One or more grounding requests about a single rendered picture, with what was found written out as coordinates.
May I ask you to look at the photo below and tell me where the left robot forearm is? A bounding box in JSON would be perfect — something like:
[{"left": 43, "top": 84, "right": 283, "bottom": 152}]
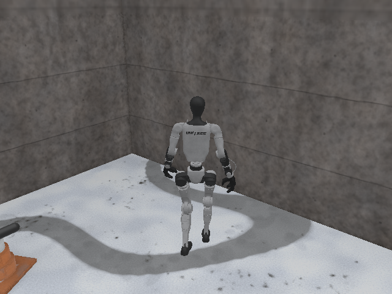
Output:
[{"left": 164, "top": 147, "right": 174, "bottom": 168}]

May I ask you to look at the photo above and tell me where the left robot upper arm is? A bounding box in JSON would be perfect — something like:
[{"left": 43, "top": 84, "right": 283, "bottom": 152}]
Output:
[{"left": 167, "top": 122, "right": 184, "bottom": 156}]

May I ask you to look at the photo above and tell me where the right robot forearm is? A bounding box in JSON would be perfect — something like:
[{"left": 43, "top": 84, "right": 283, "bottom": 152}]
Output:
[{"left": 220, "top": 149, "right": 233, "bottom": 178}]

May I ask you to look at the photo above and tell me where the right robot foot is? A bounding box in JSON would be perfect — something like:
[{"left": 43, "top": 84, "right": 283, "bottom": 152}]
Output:
[{"left": 202, "top": 229, "right": 210, "bottom": 243}]

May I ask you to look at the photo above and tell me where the right robot upper arm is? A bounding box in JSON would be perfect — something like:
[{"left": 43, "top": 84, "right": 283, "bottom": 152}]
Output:
[{"left": 209, "top": 124, "right": 226, "bottom": 158}]

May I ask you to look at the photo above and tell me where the robot left hand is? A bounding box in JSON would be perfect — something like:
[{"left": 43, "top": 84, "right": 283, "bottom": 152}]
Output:
[{"left": 163, "top": 166, "right": 177, "bottom": 179}]

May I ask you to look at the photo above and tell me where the robot right hand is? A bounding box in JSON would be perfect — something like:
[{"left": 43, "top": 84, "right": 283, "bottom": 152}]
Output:
[{"left": 222, "top": 176, "right": 236, "bottom": 193}]

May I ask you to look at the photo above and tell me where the humanoid robot torso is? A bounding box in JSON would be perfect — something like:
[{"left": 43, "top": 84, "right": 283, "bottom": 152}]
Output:
[{"left": 183, "top": 120, "right": 211, "bottom": 184}]

